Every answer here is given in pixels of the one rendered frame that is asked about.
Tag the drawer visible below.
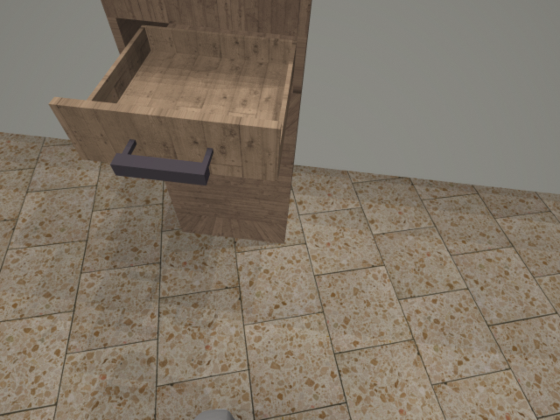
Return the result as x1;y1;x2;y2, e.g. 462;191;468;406
49;25;297;181

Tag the cabinet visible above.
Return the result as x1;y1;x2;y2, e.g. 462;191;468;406
101;0;312;243

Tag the handle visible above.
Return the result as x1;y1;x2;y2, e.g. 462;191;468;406
110;139;214;186

